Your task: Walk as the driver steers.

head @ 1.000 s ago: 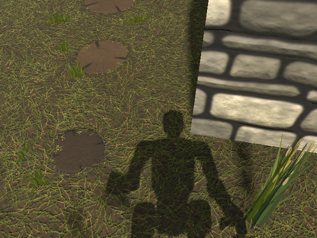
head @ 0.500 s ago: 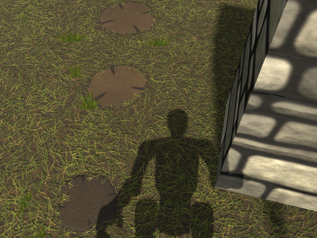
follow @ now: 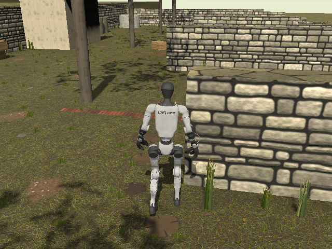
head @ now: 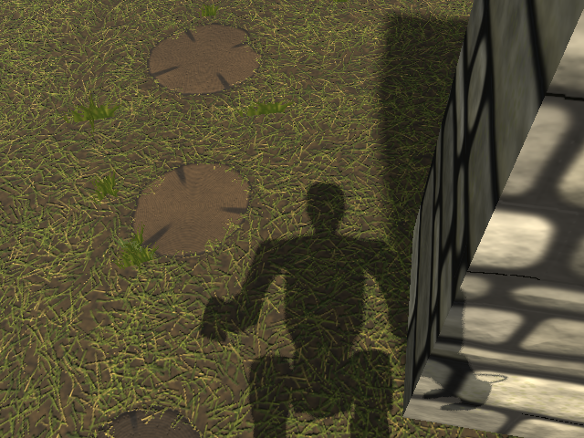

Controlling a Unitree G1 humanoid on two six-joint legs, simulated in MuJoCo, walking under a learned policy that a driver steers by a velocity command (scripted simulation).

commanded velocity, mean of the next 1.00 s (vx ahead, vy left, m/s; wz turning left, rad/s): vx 0.00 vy -0.04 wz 0.00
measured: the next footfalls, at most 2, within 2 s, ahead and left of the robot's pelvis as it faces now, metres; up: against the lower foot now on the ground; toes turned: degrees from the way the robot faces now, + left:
left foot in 0.18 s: +0.09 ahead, +0.15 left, +0.00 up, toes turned -2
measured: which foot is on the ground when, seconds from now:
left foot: up 0.00-0.16, down 0.18-1.00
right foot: down 0.00-1.00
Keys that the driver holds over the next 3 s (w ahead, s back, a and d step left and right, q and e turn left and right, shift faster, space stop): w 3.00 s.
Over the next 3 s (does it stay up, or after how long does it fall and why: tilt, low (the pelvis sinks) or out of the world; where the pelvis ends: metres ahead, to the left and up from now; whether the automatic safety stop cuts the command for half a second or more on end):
stays up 0.09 0.00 0.01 its command is cut before an obstacle from the start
